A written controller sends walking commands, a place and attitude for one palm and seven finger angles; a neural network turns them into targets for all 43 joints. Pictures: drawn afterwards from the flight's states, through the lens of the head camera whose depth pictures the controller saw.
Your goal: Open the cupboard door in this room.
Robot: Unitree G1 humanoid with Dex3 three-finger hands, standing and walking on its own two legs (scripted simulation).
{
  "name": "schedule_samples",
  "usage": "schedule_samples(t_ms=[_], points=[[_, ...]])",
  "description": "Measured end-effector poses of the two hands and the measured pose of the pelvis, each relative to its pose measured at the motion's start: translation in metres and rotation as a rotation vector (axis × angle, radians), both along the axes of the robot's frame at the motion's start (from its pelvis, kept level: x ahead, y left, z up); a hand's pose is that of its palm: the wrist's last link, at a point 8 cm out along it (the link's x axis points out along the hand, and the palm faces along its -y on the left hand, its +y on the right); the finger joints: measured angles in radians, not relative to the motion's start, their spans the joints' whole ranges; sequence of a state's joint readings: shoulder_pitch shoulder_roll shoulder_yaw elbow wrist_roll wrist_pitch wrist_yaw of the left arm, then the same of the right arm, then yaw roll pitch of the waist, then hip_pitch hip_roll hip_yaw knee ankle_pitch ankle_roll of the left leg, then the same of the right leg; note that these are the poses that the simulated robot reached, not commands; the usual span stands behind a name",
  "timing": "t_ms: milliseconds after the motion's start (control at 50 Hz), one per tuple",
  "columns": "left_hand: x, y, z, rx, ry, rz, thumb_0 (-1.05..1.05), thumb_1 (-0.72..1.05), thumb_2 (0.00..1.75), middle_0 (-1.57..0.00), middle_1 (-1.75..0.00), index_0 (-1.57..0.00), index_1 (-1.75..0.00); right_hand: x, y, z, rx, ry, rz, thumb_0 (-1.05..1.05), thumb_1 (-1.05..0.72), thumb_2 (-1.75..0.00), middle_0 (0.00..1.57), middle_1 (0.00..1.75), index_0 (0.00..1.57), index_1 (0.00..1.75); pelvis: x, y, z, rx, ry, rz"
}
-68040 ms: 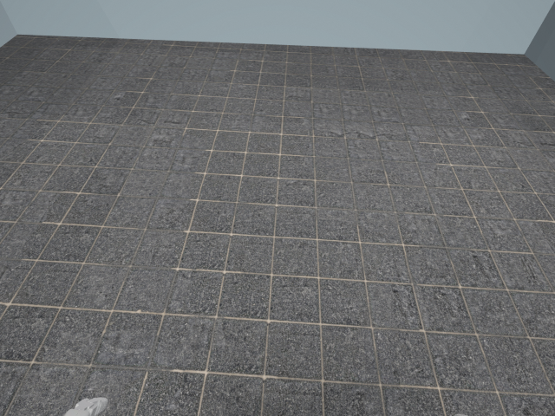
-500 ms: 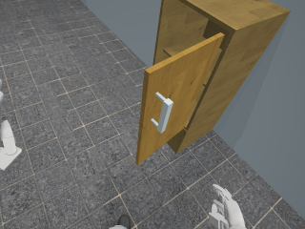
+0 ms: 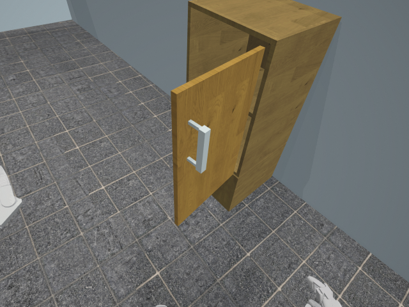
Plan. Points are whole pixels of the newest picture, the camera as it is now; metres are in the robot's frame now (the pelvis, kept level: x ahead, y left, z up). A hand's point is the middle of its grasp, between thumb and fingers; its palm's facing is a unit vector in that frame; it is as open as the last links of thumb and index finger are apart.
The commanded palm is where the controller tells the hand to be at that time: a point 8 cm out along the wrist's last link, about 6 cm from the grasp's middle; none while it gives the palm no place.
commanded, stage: stop stepping back and stand still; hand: left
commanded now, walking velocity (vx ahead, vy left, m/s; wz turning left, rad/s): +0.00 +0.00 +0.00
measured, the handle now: (196, 147) +0.50 +0.02 +0.01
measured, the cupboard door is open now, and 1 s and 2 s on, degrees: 97 97 97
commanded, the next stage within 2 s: let the arm hang, fingers relaxed in 0.32 s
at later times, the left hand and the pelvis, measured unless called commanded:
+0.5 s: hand (43, 237) +0.21 +0.26 +0.09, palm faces +0.24 -0.83 -0.51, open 7.4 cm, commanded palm none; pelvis +0.00 +0.01 +0.01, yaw +0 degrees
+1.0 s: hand out of the picture -0.11 +0.19 -0.15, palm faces +0.07 -0.98 -0.20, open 7.3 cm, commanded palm none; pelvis -0.02 +0.01 +0.02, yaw +2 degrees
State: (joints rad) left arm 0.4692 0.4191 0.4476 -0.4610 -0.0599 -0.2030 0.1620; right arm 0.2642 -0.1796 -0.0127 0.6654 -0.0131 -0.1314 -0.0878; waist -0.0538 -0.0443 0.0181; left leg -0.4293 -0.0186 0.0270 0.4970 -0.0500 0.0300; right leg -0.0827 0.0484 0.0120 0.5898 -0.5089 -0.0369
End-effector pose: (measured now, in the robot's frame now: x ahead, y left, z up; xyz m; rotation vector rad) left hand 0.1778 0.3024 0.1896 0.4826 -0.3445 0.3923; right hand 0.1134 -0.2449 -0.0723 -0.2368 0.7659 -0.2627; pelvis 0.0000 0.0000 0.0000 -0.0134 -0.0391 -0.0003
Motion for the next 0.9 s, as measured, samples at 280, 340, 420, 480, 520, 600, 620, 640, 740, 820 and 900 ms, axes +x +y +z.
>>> schedule_samples(t_ms=[280,340,420,480,520,600,620,640,740,820,900], points=[[-0.008,0.017,-0.006,-0.004,0.136,0.083,0.01,0.88,0.90,-0.21,-0.30,-0.21,-0.30,0.045,0.034,0.003,0.074,-0.039,0.109,0.02,-0.90,-0.90,0.21,0.30,0.21,0.30,0.004,0.010,0.009,0.020,0.024,-0.019],[-0.007,0.005,-0.007,-0.002,0.144,0.053,0.01,0.89,0.90,-0.21,-0.30,-0.20,-0.30,0.048,0.033,0.012,0.081,-0.092,0.121,0.02,-0.90,-0.90,0.21,0.30,0.21,0.30,-0.004,0.006,0.010,0.031,0.025,-0.024],[-0.016,-0.015,0.002,0.026,0.155,-0.009,0.02,0.89,0.90,-0.21,-0.30,-0.21,-0.30,0.045,0.027,0.017,0.081,-0.099,0.115,0.01,-0.90,-0.90,0.21,0.30,0.21,0.30,-0.004,0.001,0.013,0.000,0.036,-0.007],[-0.006,-0.009,-0.042,0.020,0.321,-0.025,0.01,0.89,0.90,-0.21,-0.30,-0.20,-0.30,0.040,0.013,-0.001,0.084,-0.026,0.146,0.01,-0.90,-0.90,0.21,0.30,0.21,0.30,-0.003,0.004,0.010,-0.003,0.059,-0.010],[0.000,-0.002,-0.102,-0.077,0.545,0.006,0.00,0.89,0.90,-0.21,-0.30,-0.20,-0.30,0.033,0.002,-0.020,0.076,0.050,0.134,0.01,-0.90,-0.90,0.21,0.30,0.21,0.30,-0.003,0.008,0.004,-0.009,0.059,0.004],[-0.028,-0.014,-0.225,-0.302,1.012,0.067,0.00,0.90,0.90,-0.20,-0.30,-0.20,-0.30,0.004,-0.012,-0.038,0.049,0.204,0.081,0.01,-0.90,-0.90,0.20,0.30,0.20,0.30,-0.006,0.011,0.000,0.005,0.039,0.018],[-0.043,-0.023,-0.250,-0.352,1.114,0.072,0.00,0.90,0.90,-0.20,-0.30,-0.19,-0.30,-0.006,-0.014,-0.039,0.042,0.238,0.069,0.01,-0.90,-0.90,0.20,0.30,0.20,0.30,-0.007,0.010,0.001,0.008,0.034,0.019],[-0.060,-0.033,-0.271,-0.399,1.210,0.073,0.01,0.90,0.90,-0.20,-0.30,-0.19,-0.30,-0.017,-0.014,-0.039,0.037,0.275,0.058,0.01,-0.91,-0.90,0.20,0.30,0.20,0.30,-0.008,0.010,0.002,0.010,0.029,0.020],[-0.152,-0.073,-0.326,-0.586,1.542,0.130,0.00,0.96,0.90,-0.21,-0.30,-0.20,-0.30,-0.075,-0.007,-0.038,0.032,0.483,0.019,0.01,-0.91,-0.90,0.20,0.30,0.20,0.30,-0.013,0.006,0.010,0.002,0.020,0.026],[-0.214,-0.072,-0.329,-0.639,1.697,0.211,0.00,0.98,0.90,-0.21,-0.30,-0.20,-0.30,-0.114,0.007,-0.043,0.060,0.626,0.002,0.01,-0.91,-0.90,0.20,0.30,0.20,0.30,-0.015,0.005,0.014,-0.008,0.021,0.034],[-0.262,-0.070,-0.321,-0.656,1.803,0.288,0.00,0.96,0.90,-0.21,-0.30,-0.20,-0.30,-0.138,0.026,-0.050,0.111,0.699,-0.011,0.01,-0.91,-0.90,0.20,0.30,0.20,0.30,-0.017,0.008,0.016,-0.010,0.014,0.034]])
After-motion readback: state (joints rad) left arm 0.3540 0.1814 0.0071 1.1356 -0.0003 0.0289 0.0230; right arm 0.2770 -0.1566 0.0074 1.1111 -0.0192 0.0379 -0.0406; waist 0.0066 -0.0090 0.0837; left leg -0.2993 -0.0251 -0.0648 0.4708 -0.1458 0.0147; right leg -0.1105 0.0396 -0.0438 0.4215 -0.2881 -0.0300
